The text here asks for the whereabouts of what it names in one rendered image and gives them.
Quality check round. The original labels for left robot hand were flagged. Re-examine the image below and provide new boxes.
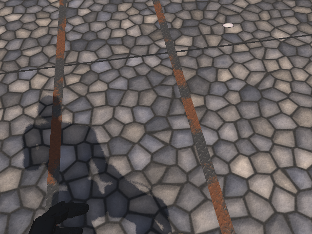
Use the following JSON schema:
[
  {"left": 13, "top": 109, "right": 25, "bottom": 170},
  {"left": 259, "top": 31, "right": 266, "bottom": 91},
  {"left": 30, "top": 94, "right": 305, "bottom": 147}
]
[{"left": 28, "top": 201, "right": 90, "bottom": 234}]

